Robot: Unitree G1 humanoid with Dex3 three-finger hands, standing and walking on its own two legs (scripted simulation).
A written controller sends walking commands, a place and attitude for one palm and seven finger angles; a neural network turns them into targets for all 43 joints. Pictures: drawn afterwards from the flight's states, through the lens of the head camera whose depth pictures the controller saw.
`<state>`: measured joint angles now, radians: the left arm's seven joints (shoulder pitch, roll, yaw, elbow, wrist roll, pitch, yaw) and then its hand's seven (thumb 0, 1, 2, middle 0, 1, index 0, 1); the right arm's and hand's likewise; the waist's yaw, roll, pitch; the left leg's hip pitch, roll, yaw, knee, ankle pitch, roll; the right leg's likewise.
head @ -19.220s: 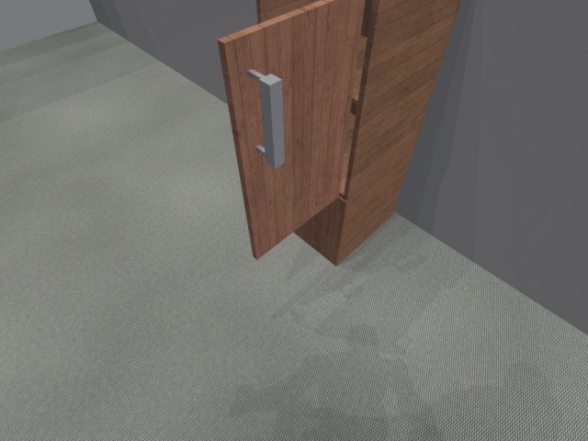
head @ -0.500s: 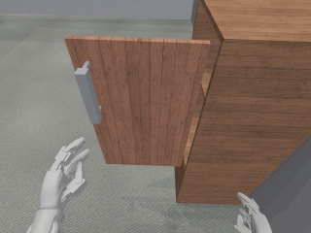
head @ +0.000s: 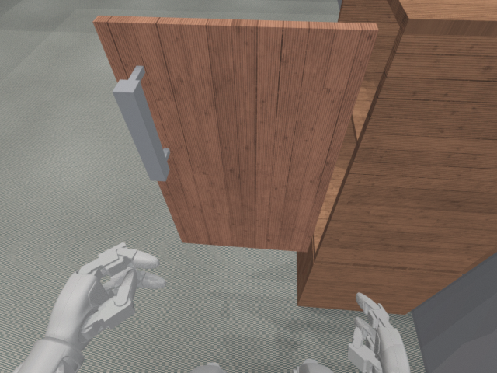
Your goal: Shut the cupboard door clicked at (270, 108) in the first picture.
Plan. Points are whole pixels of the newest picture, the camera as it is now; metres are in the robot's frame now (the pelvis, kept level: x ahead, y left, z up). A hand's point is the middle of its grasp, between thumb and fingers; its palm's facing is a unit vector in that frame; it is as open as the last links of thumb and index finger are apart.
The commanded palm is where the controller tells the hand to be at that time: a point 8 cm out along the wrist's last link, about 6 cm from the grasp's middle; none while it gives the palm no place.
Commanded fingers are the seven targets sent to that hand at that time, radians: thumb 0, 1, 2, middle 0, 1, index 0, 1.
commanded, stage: raise the hand and make a fist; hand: left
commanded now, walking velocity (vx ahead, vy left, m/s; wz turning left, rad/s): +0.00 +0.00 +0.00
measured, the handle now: (150, 127) +0.44 +0.18 +0.16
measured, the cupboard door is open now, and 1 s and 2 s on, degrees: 90 90 90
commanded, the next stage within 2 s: bring the fist close to the handle in 1.14 s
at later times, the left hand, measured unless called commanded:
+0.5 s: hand (81, 263) +0.23 +0.21 +0.14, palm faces +0.05 -1.00 -0.07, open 3.1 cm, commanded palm +0.20 +0.26 +0.14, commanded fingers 0.00 0.90 0.90 -1.30 -1.50 -1.30 -1.50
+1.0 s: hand (107, 244) +0.25 +0.19 +0.15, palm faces -0.02 -1.00 -0.07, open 3.1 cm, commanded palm +0.22 +0.24 +0.17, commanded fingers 0.00 0.90 0.90 -1.30 -1.50 -1.30 -1.50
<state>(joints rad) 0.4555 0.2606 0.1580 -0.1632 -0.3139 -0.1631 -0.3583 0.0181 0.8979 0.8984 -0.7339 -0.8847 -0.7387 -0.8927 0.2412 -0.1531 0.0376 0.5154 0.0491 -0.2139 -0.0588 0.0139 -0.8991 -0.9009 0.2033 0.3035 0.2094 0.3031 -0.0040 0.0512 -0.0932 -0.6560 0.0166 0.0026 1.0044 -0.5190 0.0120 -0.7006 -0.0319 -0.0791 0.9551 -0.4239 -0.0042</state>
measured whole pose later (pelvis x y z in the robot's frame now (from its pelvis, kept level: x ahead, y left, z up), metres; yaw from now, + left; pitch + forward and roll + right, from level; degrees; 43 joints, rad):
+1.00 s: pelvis +0.02 +0.00 +0.04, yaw +0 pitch +2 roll -1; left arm 0.31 0.27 0.19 -0.20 -0.28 0.02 -0.26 0.02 0.90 0.90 -1.29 -1.50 -1.30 -1.50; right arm 0.26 -0.25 0.04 0.59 0.05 -0.28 -0.08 0.01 -0.90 -0.90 0.20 0.30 0.21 0.30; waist 0.02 0.05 -0.06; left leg -0.29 0.00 0.01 0.65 -0.40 0.01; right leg -0.34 -0.03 -0.07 0.64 -0.32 0.00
